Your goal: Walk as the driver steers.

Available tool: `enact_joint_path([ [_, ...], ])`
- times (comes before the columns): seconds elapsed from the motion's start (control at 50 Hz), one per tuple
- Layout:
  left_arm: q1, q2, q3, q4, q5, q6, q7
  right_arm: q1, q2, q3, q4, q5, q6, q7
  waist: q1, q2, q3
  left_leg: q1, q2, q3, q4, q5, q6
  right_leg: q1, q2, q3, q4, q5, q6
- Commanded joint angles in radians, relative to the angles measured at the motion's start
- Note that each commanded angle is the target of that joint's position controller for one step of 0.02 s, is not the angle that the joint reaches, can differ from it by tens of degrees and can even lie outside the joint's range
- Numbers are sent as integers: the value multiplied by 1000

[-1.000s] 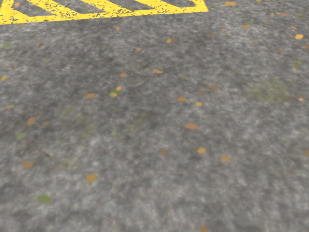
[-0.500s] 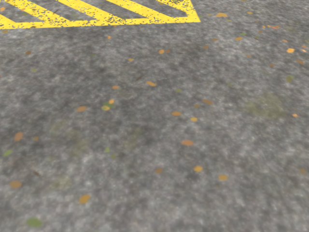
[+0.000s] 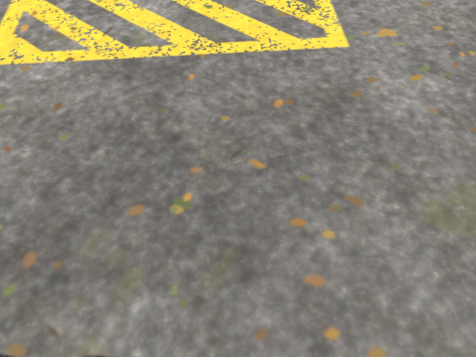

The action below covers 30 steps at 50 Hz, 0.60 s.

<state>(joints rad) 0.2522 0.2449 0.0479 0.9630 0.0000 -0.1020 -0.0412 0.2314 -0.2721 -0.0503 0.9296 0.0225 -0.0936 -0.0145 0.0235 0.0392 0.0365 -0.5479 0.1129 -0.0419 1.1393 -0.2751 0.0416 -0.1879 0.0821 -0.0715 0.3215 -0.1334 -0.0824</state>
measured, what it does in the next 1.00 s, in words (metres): walks ahead: left foot, then right foot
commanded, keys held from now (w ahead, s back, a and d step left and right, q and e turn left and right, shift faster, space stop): w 1.00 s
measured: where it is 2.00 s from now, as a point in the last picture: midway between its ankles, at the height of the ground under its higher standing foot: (231, 183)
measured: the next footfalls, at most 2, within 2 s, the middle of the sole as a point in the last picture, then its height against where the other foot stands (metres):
left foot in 0.32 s outside the picture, level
right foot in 0.90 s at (284, 293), level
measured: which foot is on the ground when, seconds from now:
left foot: up 0.00-0.30, down 0.32-0.92, up 0.94-1.00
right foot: down 0.00-0.34, up 0.36-0.88, down 0.90-1.00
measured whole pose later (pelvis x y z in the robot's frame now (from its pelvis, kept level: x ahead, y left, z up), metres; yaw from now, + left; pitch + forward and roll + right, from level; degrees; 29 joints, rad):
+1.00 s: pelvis +0.57 +0.01 -0.01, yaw +0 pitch +1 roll +0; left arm 0.10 0.25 0.05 0.89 -0.01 -0.10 -0.03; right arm 0.34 -0.27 -0.04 0.98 0.03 -0.09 0.00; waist -0.02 0.02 0.04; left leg -0.30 0.01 -0.03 1.12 -0.44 0.04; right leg -0.39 0.02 -0.05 0.52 -0.15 -0.06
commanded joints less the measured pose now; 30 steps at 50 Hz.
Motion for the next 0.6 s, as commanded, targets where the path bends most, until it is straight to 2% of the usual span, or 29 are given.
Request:
enact_joint_path([
  [0.02,-33,123,18,-44,1,-22,17,41,-49,-15,-49,-13,13,-6,-46,-81,22,-86,64,-24,-98,106,-30,-39,-288,244,-241,73,-178],
  [0.06,6,138,20,-33,0,-15,31,-45,-50,-14,-80,-19,9,-2,-23,-72,35,-134,59,-15,-238,227,-43,-7,-276,212,-245,102,-164],
  [0.12,62,155,20,-19,-9,-7,41,-164,-29,-3,-114,-16,-2,11,18,-73,40,-82,15,29,-454,378,-44,13,-243,145,-242,134,-129],
  [0.18,134,165,22,11,-19,3,43,-258,-29,5,-145,-5,-5,26,52,-73,53,-77,-12,41,-555,396,-41,101,-269,140,-217,127,-124],
  [0.22,163,167,25,27,-21,16,45,-300,-40,6,-171,-2,-10,39,55,-75,60,-107,-18,29,-599,347,-22,193,-308,150,-177,154,-116],
  [0.26,161,180,32,31,-22,29,49,-297,-63,1,-185,-1,-15,51,32,-88,44,-86,-30,29,-629,268,4,265,-341,159,-122,229,-99],
  [0.28,147,188,35,28,-21,34,50,-263,-81,-6,-181,0,-17,53,8,-103,20,-26,-48,42,-637,228,18,282,-344,156,-79,326,-88],
  [0.3,123,195,36,21,-18,40,50,-184,-107,-20,-163,-1,-18,53,-42,-116,-31,96,-81,71,-650,205,38,280,-326,136,18,493,-72],
  [0.32,114,174,28,14,-11,46,49,-17,-152,-46,-112,-1,-17,47,-119,-105,-133,319,-102,88,-657,218,69,225,-271,97,210,581,-46],
  [0.34,129,136,9,-13,8,46,51,174,-229,-68,-72,-14,-14,37,-175,-2,-290,636,70,-107,-625,231,134,19,-207,50,526,338,-12],
  [0.36,260,-8,-30,-9,2,23,37,230,-285,-79,-44,-18,-7,44,-100,271,-409,958,279,-592,-750,-1,287,-388,-12,62,860,-341,51],
  [0.38,200,100,-8,0,-22,-1,34,212,-178,-49,-56,-15,-10,46,-134,165,-378,934,264,-669,-834,-97,254,-497,-51,205,981,-440,30],
  [0.4,104,161,9,-32,-48,-17,31,121,-141,-36,-73,-15,-15,44,-118,117,-232,806,237,-520,-850,-41,212,-556,-102,191,994,-355,12],
  [0.42,52,159,9,-43,-46,-21,38,35,-124,-28,-93,-19,-17,43,-86,33,-154,660,203,-400,-875,88,195,-521,-157,160,954,-257,13],
  [0.44,26,150,15,-46,-29,-18,44,-10,-102,-23,-98,-27,-20,46,-61,1,-99,544,171,-317,-904,187,190,-484,-188,152,897,-198,20],
  [0.46,42,135,18,-42,-22,-6,45,-27,-81,-17,-96,-35,-24,49,-29,20,-91,477,140,-256,-931,237,179,-420,-216,159,858,-158,22],
  [0.48,58,111,16,-37,-21,7,45,-28,-71,-15,-90,-34,-25,51,-14,28,-84,443,121,-219,-959,254,180,-388,-221,154,829,-140,29],
  [0.5,65,92,14,-34,-20,17,45,-15,-77,-16,-81,-30,-27,51,-7,28,-74,419,114,-188,-978,279,188,-382,-226,146,802,-130,36],
  [0.54,20,87,15,-52,-13,31,48,13,-104,-23,-64,-27,-29,43,-5,18,-39,400,111,-143,-1010,319,198,-431,-235,136,729,-76,56],
  [0.6,-90,87,18,-90,-4,30,47,63,-120,-27,-41,-25,-18,25,-31,7,-6,429,99,-96,-1034,325,188,-512,-235,129,563,74,80],
])
Velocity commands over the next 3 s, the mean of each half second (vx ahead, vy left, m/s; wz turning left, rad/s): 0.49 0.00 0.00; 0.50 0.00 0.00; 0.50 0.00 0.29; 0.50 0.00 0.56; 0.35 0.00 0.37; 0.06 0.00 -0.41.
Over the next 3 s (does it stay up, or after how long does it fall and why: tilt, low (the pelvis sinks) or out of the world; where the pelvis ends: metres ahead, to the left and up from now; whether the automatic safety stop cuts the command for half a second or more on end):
stays up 1.37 0.22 0.00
